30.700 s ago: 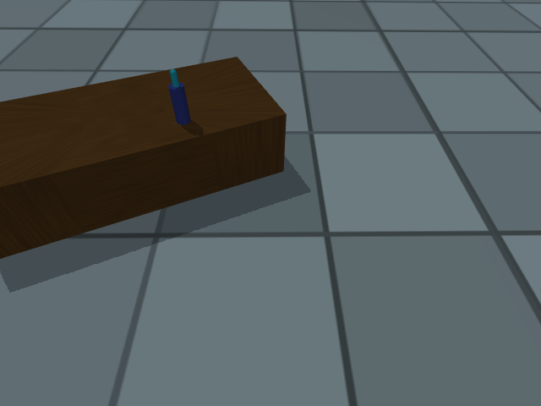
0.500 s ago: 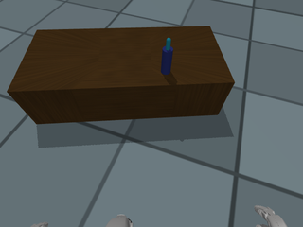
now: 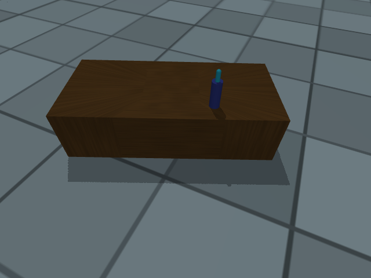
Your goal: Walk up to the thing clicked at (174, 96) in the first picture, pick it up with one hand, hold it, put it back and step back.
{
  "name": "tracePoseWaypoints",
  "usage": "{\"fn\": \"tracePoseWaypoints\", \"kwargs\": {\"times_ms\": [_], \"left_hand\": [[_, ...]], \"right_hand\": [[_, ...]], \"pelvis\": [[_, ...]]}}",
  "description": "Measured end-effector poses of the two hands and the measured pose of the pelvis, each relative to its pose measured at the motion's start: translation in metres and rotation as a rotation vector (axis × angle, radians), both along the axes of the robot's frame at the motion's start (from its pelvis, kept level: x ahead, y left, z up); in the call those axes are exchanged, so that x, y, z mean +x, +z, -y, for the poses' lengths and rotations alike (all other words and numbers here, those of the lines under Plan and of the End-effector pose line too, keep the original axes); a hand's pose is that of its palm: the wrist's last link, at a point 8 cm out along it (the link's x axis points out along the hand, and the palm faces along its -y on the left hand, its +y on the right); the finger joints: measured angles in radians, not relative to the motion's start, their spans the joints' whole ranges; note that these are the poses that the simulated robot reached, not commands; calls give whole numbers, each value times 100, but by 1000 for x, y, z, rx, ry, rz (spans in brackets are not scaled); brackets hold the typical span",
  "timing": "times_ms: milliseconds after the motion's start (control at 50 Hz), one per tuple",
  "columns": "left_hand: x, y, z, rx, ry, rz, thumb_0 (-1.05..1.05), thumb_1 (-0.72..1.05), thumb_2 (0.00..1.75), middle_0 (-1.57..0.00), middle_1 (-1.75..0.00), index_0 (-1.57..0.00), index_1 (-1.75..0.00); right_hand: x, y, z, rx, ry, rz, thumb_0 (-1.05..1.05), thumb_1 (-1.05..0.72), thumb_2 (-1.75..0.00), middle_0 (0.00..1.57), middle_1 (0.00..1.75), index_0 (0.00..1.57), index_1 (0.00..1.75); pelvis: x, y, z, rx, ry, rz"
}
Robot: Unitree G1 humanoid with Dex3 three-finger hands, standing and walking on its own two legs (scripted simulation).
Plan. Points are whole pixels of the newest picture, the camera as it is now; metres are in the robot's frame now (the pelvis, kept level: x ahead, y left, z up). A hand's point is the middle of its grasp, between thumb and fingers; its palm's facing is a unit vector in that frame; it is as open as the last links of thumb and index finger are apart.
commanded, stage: step back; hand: right
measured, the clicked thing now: (216, 88) +1.16 -0.15 -0.28
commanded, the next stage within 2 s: stand in 0.70 s
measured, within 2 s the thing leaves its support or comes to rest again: neither
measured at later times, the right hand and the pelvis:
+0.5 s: hand out of the picture +0.11 -0.24 -0.15, palm faces -0.03 +0.93 -0.36, open 7.4 cm; pelvis +0.03 +0.02 +0.00, yaw +0 degrees
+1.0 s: hand out of the picture +0.15 -0.23 -0.13, palm faces +0.02 +0.94 -0.33, open 7.4 cm; pelvis +0.05 +0.02 +0.02, yaw -1 degrees
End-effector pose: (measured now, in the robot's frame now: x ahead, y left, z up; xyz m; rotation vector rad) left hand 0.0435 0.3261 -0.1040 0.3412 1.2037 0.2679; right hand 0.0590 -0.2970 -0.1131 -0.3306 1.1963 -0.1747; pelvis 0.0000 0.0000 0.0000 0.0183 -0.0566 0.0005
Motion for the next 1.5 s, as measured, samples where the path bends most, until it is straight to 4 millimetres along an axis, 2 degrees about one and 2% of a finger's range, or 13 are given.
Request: {"fn": "tracePoseWaypoints", "kwargs": {"times_ms": [100,180,300,380,460,700,820,920,1060,1320,1500], "left_hand": [[-11,-3,16,-9,0,-10,1,90,90,-20,-30,-20,-30],[-18,0,24,-24,16,1,1,90,90,-20,-30,-21,-30],[-13,-3,12,-35,30,-16,1,90,90,-20,-30,-21,-30],[4,-11,-2,-39,19,-33,1,90,90,-20,-30,-21,-30],[31,-12,-7,-34,-6,-22,1,90,90,-20,-30,-21,-30],[107,2,-3,-32,-67,82,1,90,90,-20,-30,-21,-30],[122,7,5,-49,-78,83,0,90,90,-20,-30,-20,-30],[119,7,13,-65,-87,62,0,90,90,-20,-30,-20,-30],[101,5,18,-77,-79,25,0,90,90,-20,-30,-21,-30],[60,4,13,-66,-48,-39,1,90,90,-20,-30,-21,-30],[48,4,10,-58,-37,-67,1,90,90,-20,-30,-21,-30]], "right_hand": [[6,-3,9,7,-10,24,1,-90,-90,21,30,21,30],[15,0,12,-1,6,13,1,-90,-90,21,30,20,30],[25,4,9,-32,26,-12,1,-90,-90,21,30,20,30],[31,4,-3,-47,6,-8,1,-90,-90,20,30,20,30],[41,6,-14,-27,-6,5,1,-90,-90,21,30,20,30],[88,4,-32,17,-22,59,1,-90,-90,21,30,20,30],[94,10,-31,20,-32,66,1,-90,-90,21,30,20,30],[89,15,-26,14,-47,55,1,-90,-90,21,30,20,30],[72,17,-20,8,-60,22,1,-90,-90,21,30,20,30],[39,12,-19,20,-67,-34,1,-90,-90,21,30,20,30],[27,8,-20,24,-65,-68,1,-90,-90,21,30,20,30]], "pelvis": [[-2,-2,8,-33,-9,5],[-1,2,6,-26,-2,-8],[9,2,-8,-24,21,-23],[19,-1,-19,-3,11,-22],[30,1,-19,-12,-3,-26],[51,6,-25,-18,-17,-33],[53,12,-26,-14,-18,-28],[51,17,-24,-14,-17,-22],[44,20,-21,-16,-17,-17],[33,21,-18,-17,-16,-17],[32,21,-18,-15,-13,-28]]}}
